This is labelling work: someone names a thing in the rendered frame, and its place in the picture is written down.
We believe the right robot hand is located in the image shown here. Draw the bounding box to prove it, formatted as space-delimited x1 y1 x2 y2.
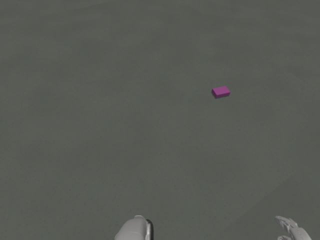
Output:
274 216 312 240

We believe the small box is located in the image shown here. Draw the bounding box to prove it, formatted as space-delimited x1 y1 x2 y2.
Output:
212 86 231 98

